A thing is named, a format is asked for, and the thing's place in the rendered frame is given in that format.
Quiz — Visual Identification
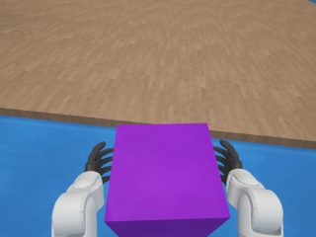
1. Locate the carton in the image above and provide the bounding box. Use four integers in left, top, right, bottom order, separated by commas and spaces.
104, 122, 231, 237

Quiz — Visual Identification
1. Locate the robot right forearm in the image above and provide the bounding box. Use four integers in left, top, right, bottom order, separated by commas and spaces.
225, 169, 283, 237

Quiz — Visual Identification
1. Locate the robot right hand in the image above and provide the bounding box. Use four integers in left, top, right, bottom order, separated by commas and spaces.
213, 139, 243, 186

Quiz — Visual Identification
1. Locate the robot left forearm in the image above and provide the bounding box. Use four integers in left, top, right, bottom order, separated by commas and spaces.
51, 171, 105, 237

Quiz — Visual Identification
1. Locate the robot left hand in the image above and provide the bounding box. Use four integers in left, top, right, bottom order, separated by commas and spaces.
84, 141, 114, 184

